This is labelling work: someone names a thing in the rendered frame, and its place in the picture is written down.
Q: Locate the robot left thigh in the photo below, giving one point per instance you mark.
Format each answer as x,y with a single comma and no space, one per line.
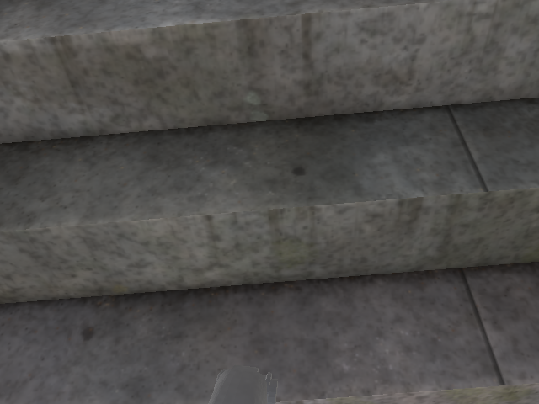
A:
244,385

